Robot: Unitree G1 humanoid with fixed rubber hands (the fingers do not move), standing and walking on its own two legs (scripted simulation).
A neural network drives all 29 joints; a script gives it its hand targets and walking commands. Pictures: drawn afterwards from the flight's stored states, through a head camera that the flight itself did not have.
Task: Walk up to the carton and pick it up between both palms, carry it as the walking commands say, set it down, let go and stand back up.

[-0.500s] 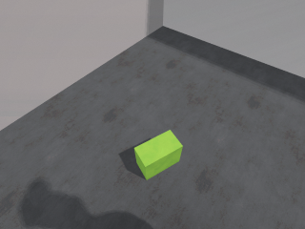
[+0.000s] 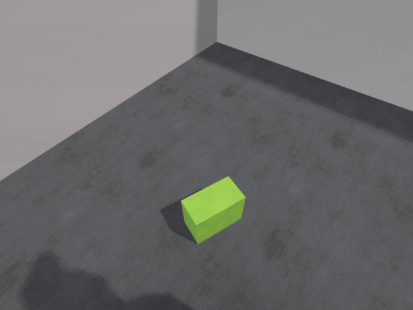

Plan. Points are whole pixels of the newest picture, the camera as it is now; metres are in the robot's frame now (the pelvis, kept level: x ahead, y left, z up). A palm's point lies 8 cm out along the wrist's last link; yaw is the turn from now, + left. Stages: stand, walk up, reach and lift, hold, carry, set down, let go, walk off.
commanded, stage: walk up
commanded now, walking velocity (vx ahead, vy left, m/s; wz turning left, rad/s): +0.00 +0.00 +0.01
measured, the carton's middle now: (213, 210) +0.66 -0.04 -0.66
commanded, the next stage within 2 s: none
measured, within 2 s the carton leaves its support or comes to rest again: neither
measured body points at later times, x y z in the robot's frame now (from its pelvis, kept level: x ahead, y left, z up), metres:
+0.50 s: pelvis +0.00 +0.00 +0.00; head +0.01 -0.01 +0.45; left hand +0.06 +0.25 -0.14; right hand +0.02 -0.24 -0.15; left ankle +0.02 +0.10 -0.74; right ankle -0.03 -0.13 -0.69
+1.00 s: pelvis +0.06 -0.16 +0.01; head +0.08 -0.20 +0.46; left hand +0.11 +0.11 -0.10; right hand +0.11 -0.38 -0.16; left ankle -0.03 +0.03 -0.62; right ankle +0.06 -0.17 -0.73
